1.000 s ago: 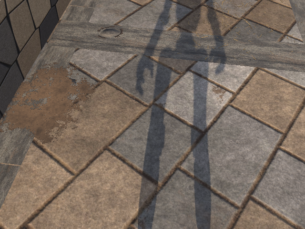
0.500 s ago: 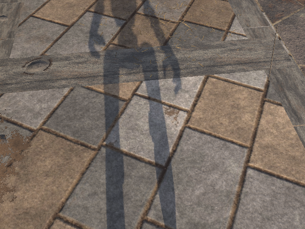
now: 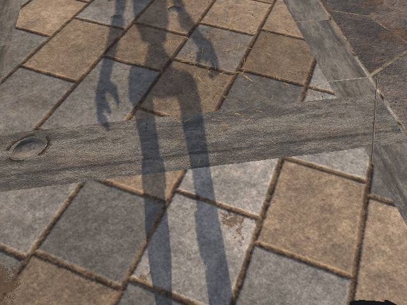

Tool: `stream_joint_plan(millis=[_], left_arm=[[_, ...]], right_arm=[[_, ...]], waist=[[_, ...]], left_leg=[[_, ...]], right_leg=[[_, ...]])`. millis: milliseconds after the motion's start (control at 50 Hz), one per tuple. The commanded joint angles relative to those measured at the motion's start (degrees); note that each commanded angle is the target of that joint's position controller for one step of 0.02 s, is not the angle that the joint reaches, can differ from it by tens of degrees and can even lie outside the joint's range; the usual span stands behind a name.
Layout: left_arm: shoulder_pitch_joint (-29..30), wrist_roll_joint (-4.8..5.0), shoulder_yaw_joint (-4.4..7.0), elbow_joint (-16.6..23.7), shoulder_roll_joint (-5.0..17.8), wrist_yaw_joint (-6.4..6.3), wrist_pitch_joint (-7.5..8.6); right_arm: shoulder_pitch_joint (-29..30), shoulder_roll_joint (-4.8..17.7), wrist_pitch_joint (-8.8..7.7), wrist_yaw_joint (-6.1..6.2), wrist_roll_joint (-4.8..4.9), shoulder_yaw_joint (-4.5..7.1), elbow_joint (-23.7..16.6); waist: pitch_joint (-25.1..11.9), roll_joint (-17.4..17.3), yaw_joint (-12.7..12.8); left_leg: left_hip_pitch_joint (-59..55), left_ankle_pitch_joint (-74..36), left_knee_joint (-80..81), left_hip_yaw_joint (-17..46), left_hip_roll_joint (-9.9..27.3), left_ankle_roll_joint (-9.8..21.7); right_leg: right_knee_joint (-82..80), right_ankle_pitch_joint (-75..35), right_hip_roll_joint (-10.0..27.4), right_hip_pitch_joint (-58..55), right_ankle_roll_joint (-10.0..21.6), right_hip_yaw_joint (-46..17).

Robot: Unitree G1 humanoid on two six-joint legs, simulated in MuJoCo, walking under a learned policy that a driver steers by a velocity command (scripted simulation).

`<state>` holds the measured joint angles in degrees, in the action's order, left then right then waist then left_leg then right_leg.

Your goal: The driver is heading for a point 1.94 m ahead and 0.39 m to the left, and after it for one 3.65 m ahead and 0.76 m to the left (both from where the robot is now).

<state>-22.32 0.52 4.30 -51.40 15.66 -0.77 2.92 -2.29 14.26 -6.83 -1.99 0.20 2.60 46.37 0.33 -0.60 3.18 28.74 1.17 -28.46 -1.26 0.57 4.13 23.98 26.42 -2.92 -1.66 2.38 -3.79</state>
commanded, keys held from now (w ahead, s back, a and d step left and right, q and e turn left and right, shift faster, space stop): q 0.50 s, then no key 0.50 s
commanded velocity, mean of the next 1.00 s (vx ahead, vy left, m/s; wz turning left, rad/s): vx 0.11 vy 0.00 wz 0.28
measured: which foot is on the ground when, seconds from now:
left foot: down 0.00-0.50, up 0.52-0.82, down 0.84-1.00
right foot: down 0.00-0.00, up 0.02-0.48, down 0.50-1.00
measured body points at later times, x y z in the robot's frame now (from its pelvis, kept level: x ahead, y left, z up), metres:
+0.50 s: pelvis +0.16 +0.00 +0.01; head +0.18 +0.01 +0.46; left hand +0.28 +0.30 -0.08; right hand +0.31 -0.27 -0.10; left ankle +0.13 +0.11 -0.72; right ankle +0.24 -0.11 -0.72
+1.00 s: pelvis +0.17 +0.03 +0.01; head +0.17 +0.04 +0.46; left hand +0.17 +0.31 -0.12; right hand +0.38 -0.16 -0.09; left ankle +0.12 +0.13 -0.72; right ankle +0.24 -0.11 -0.72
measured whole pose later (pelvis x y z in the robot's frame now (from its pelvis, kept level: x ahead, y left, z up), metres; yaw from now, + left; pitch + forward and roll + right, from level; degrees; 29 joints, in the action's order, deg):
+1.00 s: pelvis +0.17 +0.03 +0.01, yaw +20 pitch +0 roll +0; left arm -11.8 -1.1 2.1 -49.4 14.9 -1.5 0.4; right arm -10.4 12.9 0.8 0.2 -1.3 1.6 45.3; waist 0.8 1.6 1.9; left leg 12.3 16.5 -29.3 2.0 -1.3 0.8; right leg 27.8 12.5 2.5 14.7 -3.0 -1.2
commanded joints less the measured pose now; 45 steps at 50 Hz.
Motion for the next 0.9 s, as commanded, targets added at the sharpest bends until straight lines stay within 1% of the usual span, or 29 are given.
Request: stream_joint_plan(millis=[20, 40, 60, 80, 100, 120, 160, 200, 260, 320, 400, 440, 460, 480, 500, 520, 540, 560, 580, 600, 620, 660, 720, 780, 820, 840, 860, 880, 900], left_arm=[[-5.8, -0.59, -0.88, 4.4, 0.4, 0.13, 1.43], [-5.2, -0.61, -0.45, 3.3, 4.2, 0.39, 2.44], [-0.4, 0.23, 0.23, 4.6, 7.1, 0.60, 2.97], [3.7, 0.10, 0.09, 5.5, 7.0, 0.36, 3.08], [6.7, -0.80, 0.42, 6.3, 6.9, -0.03, 2.88], [6.9, -1.25, 0.71, 7.1, 6.5, -0.40, 2.33], [5.5, -1.10, 0.43, 7.7, 4.3, -1.14, 0.98], [5.7, -0.97, 0.41, 8.2, 4.0, -1.82, 0.15], [9.4, -1.04, 0.54, 9.2, 4.2, -2.25, -0.90], [14.5, -0.73, 0.54, 10.6, 4.0, -2.22, -1.62], [18.8, -0.33, 0.65, 12.1, 4.7, -1.69, -0.99], [17.5, -0.08, 0.96, 11.9, 5.5, -1.26, -0.09], [15.3, 0.02, 1.14, 11.3, 5.7, -1.02, 0.42], [13.1, -0.15, 1.46, 10.6, 6.5, -0.91, 0.86], [11.2, -1.18, 2.18, 10.7, 9.8, -1.32, 0.85], [13.3, -2.51, 2.68, 11.7, 13.2, -1.74, -0.07], [10.9, -3.00, 2.33, 11.4, 10.7, -1.37, -0.35], [12.3, -2.50, 1.50, 12.1, 7.8, -1.17, -0.21], [14.6, -1.91, 1.10, 12.3, 6.4, -0.98, -0.34], [15.9, -1.27, 0.73, 12.4, 5.8, -0.88, -0.60], [16.6, -1.08, 0.59, 12.1, 6.2, -0.85, -0.92], [16.2, -1.35, 0.61, 11.2, 6.7, -0.87, -1.45], [15.8, -1.16, 0.61, 10.1, 7.2, -1.12, -1.92], [13.9, -0.59, 0.80, 8.8, 8.8, -0.83, -2.23], [13.9, 0.21, 0.39, 8.0, 8.3, -0.67, -2.35], [11.3, 0.26, 0.00, 6.9, 7.5, -0.53, -2.04], [10.2, -1.21, -0.84, 7.1, 5.1, -0.12, -1.51], [8.8, -1.80, -1.65, 7.6, 1.6, 0.04, -0.86], [11.9, -2.14, -1.32, 7.3, 4.2, -0.32, -1.02]], right_arm=[[-22.1, 17.3, -0.12, 0.22, -1.62, 4.95, 2.7], [-21.1, 12.2, 0.24, -0.11, -0.07, 3.48, 2.5], [-15.6, 9.9, 0.50, -0.05, 0.44, 2.65, 1.1], [-11.3, 8.5, 0.92, 0.06, 0.16, 2.16, -0.2], [-8.8, 7.3, 1.25, 0.06, 0.09, 1.74, -0.6], [-8.3, 6.8, 1.30, 0.22, -0.35, 1.41, -0.6], [-8.4, 8.7, 1.51, 0.41, -0.74, 2.00, -0.5], [-8.5, 11.0, 2.00, 1.09, -0.64, 2.83, -0.7], [-9.1, 11.9, 3.57, 2.21, 0.45, 3.37, -1.1], [-10.0, 11.7, 4.95, 3.01, 0.88, 3.49, -1.3], [-10.6, 11.9, 6.51, 3.72, 0.85, 3.86, -1.8], [-9.4, 11.6, 7.13, 3.93, 0.99, 3.87, -2.9], [-7.7, 11.2, 7.40, 4.09, 1.33, 3.73, -3.8], [-7.2, 10.1, 7.61, 4.28, 1.46, 3.37, -4.7], [-8.9, 7.3, 7.69, 4.34, 0.73, 2.46, -5.5], [-14.4, 4.5, 7.23, 4.19, 0.28, 1.86, -5.9], [-15.0, 9.3, 6.65, 3.99, -0.15, 2.79, -5.8], [-14.7, 12.7, 6.88, 3.94, 0.28, 3.95, -4.7], [-14.0, 12.5, 7.69, 4.19, 0.46, 4.28, -3.8], [-13.5, 11.6, 8.56, 4.50, 0.43, 4.19, -3.7], [-13.0, 10.1, 9.07, 4.45, 0.41, 3.80, -4.0], [-11.8, 7.4, 9.18, 4.15, 0.58, 2.89, -4.9], [-9.0, 5.2, 8.85, 3.65, 0.22, 1.56, -6.1], [-8.3, 6.5, 8.81, 3.16, 0.36, 1.66, -6.1], [-10.6, 6.4, 8.73, 2.83, 0.13, 1.78, -4.7], [-10.4, 7.9, 8.79, 2.91, -0.39, 1.98, -5.0], [-11.6, 11.4, 8.95, 3.36, -1.06, 2.53, -5.5], [-8.2, 11.9, 9.08, 3.21, -1.46, 2.29, -5.2], [-5.4, 7.3, 8.42, 2.62, -1.67, 1.24, -6.3]], waist=[[-21.2, -15.6, -7.0], [-22.7, -14.2, -7.9], [-14.5, -9.5, -7.3], [-9.8, -3.2, -6.2], [-5.9, 0.1, -5.2], [-5.5, -0.5, -3.5], [-5.9, -3.3, -1.8], [-7.0, -3.9, -1.2], [-8.1, -4.3, -1.9], [-6.7, -5.3, -3.5], [-4.6, -7.1, -4.8], [-4.9, -7.9, -3.8], [-5.0, -8.0, -2.0], [-5.4, -7.2, -1.1], [-8.9, -1.2, -2.0], [-9.0, 13.9, -6.4], [-11.0, 15.7, -4.4], [-9.5, 9.9, -4.1], [-7.8, 6.9, -4.6], [-6.5, 6.6, -4.6], [-5.5, 7.2, -4.7], [-5.0, 9.0, -4.7], [-6.7, 11.4, -3.2], [-6.7, 12.1, -2.1], [-5.2, 10.7, -4.0], [-4.9, 8.8, -3.8], [-6.9, 0.5, -2.5], [-6.1, -10.8, 0.8], [-4.2, -8.4, -1.3]], left_leg=[[-48.6, -7.2, 3.0, 33.7, 20.4, 16.1], [-49.7, -10.0, 7.9, 41.7, 21.1, 16.8], [-42.6, -14.4, 7.1, 32.6, 19.2, 14.1], [-34.2, -21.7, 6.9, 25.0, 16.6, 12.5], [-26.9, -27.8, 7.9, 20.3, 14.4, 11.7], [-22.6, -30.8, 9.0, 18.0, 12.9, 11.1], [-18.8, -35.3, 10.2, 15.7, 11.4, 11.5], [-17.3, -36.3, 10.5, 14.3, 10.8, 11.7], [-16.1, -27.9, 10.5, 14.3, 9.5, 10.0], [-15.2, -14.5, 10.7, 16.5, 8.3, 8.3], [-16.3, -4.4, 8.8, 21.9, 8.0, 8.0], [-17.6, -5.5, 6.2, 25.1, 7.4, 7.4], [-17.6, -5.9, 4.1, 25.8, 6.2, 6.1], [-15.9, -3.5, 1.4, 25.4, 4.1, 4.0], [-10.4, 8.1, -7.0, 21.8, 0.9, 1.1], [1.9, 34.2, -17.8, 11.9, -8.4, -2.5], [6.1, 39.6, -30.5, 9.7, -6.3, -5.0], [6.2, 35.8, -37.1, 10.5, -4.6, -6.2], [6.4, 32.1, -39.4, 10.0, -3.9, -7.3], [6.2, 29.7, -40.2, 9.9, -3.6, -8.2], [4.8, 27.4, -40.1, 9.2, -3.7, -8.9], [1.5, 24.7, -33.6, 6.2, -3.6, -9.4], [-5.8, 23.3, -20.0, 3.5, -1.5, -9.2], [-11.4, 19.5, -8.9, 1.6, -1.4, -8.1], [-18.4, 9.5, 4.9, 0.1, -2.3, -5.6], [-23.3, 4.7, 8.3, 3.0, -0.5, -3.8], [-28.9, -5.2, 8.2, 12.2, 7.9, -1.1], [-21.8, -4.9, 7.9, 15.6, 13.5, 4.3], [-16.1, 5.3, 9.7, 15.4, 11.8, 5.2]], right_leg=[[45.3, -9.3, -2.3, 31.7, -1.6, 1.6], [52.4, 7.4, -1.6, 37.7, -2.0, -4.0], [54.3, 5.0, 1.6, 41.2, -2.1, -3.6], [51.9, 1.1, 4.2, 40.0, -2.5, -1.8], [47.9, -0.8, 5.5, 38.7, -3.1, -0.5], [44.6, -2.4, 6.7, 35.4, -3.2, -0.6], [39.5, -3.8, 6.2, 32.0, -4.2, -0.3], [33.9, -6.3, 5.1, 31.4, -5.1, 0.2], [27.1, -13.0, 4.1, 30.6, -6.1, -0.2], [21.0, -16.6, 3.1, 30.3, -6.5, -1.2], [13.3, -13.7, 1.4, 28.8, -6.7, -2.2], [7.8, -12.4, 0.7, 25.4, -6.1, -2.3], [1.6, -16.2, 0.7, 21.7, -5.4, -1.7], [-4.5, -23.2, 2.7, 16.2, -4.2, -1.8], [-3.9, -32.0, 12.7, 7.1, -0.5, -8.4], [-2.2, -52.0, 23.9, 0.1, 8.3, -20.7], [-3.4, -54.0, 29.4, 1.2, 15.1, -27.9], [-3.0, -50.9, 26.0, 3.2, 14.4, -22.7], [-2.3, -47.3, 21.6, 5.3, 11.6, -16.6], [-2.6, -43.9, 19.2, 7.2, 10.1, -13.4], [-3.2, -43.6, 18.0, 9.8, 9.9, -11.2], [-4.2, -42.3, 15.3, 11.7, 9.8, -7.1], [-3.9, -41.8, 15.0, 11.5, 10.0, -5.2], [-3.1, -38.2, 16.1, 11.0, 10.3, -6.7], [-1.4, -31.6, 14.5, 14.1, 8.0, -5.9], [-0.7, -26.2, 13.3, 17.6, 4.7, -5.5], [5.8, -17.4, 9.6, 22.2, 0.4, -1.5], [5.1, -6.5, 5.2, 21.7, -3.0, 3.5], [4.2, -8.6, 5.8, 17.1, -4.6, 2.5]])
